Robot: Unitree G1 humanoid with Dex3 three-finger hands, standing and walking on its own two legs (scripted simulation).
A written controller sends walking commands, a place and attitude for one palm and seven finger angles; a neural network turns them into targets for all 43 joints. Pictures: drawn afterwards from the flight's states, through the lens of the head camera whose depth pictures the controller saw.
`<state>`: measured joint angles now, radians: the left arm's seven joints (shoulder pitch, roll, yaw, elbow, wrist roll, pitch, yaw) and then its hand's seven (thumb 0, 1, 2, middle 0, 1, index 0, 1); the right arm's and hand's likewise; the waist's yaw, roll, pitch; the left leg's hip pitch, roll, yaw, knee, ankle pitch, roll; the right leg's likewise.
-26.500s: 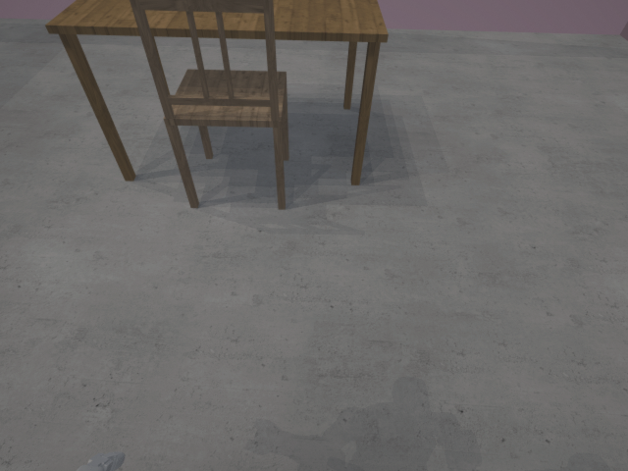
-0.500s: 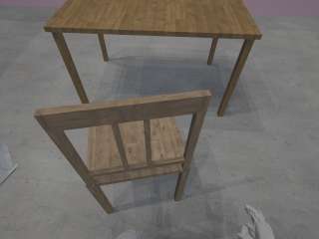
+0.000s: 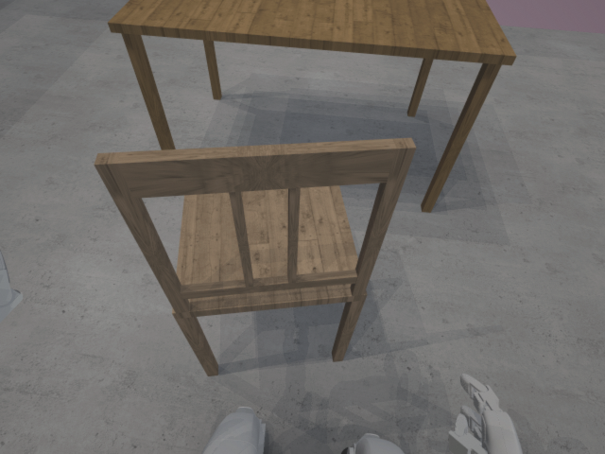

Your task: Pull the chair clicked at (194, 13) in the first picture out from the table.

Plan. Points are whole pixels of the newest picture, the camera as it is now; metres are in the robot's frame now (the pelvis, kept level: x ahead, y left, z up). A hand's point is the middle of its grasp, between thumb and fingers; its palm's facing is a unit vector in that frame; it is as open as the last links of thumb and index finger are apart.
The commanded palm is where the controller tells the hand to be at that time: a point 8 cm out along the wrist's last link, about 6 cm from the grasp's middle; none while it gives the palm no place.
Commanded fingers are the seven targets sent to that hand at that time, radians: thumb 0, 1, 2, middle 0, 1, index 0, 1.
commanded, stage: step back with the hand held close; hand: left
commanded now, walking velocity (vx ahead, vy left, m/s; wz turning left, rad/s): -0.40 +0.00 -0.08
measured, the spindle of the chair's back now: (243, 243) +0.45 +0.14 -0.06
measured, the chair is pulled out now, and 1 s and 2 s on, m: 0.56 0.56 0.56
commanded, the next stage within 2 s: stop stepping back and stand still in 0.14 s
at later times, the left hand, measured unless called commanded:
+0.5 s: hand (9, 360) +0.15 +0.23 +0.21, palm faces +0.30 -0.76 -0.57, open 7.4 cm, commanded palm +0.10 +0.28 +0.20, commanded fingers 0.00 0.90 0.90 -0.20 -0.30 -0.20 -0.30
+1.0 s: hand out of the picture +0.14 +0.24 +0.19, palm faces +0.37 -0.79 -0.49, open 7.4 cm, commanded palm +0.09 +0.27 +0.20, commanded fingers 0.00 0.90 0.90 -0.20 -0.30 -0.20 -0.30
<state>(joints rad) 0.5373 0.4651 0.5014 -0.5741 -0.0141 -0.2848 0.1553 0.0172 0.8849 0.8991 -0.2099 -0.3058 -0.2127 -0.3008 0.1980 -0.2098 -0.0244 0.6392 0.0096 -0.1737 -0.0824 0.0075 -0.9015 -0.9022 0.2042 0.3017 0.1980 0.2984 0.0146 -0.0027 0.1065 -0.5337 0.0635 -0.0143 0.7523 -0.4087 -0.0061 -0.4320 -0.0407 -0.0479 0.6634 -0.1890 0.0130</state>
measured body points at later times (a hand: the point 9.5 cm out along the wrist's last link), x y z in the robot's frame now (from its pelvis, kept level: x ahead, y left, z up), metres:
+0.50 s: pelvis -0.07 -0.01 +0.02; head -0.03 +0.00 +0.46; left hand +0.13 +0.27 +0.24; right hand +0.06 -0.25 -0.08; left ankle +0.02 +0.12 -0.69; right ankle -0.10 -0.15 -0.71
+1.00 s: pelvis -0.08 -0.01 +0.03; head -0.07 -0.01 +0.48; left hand +0.11 +0.28 +0.22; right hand +0.06 -0.27 -0.06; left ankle -0.02 +0.10 -0.71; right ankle -0.10 -0.15 -0.71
